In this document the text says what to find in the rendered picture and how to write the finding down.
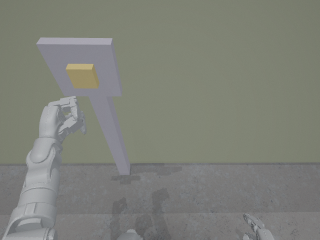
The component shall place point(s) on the robot right hand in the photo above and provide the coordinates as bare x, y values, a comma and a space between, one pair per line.
258, 227

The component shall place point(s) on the left robot shin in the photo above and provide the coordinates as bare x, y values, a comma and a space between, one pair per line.
131, 231

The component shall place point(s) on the button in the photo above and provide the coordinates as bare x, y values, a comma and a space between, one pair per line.
83, 76

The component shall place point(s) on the robot left hand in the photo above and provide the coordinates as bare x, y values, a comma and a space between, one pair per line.
54, 124

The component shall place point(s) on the robot left forearm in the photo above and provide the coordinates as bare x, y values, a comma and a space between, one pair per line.
37, 202

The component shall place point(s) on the panel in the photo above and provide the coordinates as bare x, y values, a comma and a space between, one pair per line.
58, 52

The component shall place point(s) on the left robot upper arm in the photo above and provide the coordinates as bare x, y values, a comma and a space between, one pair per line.
45, 233

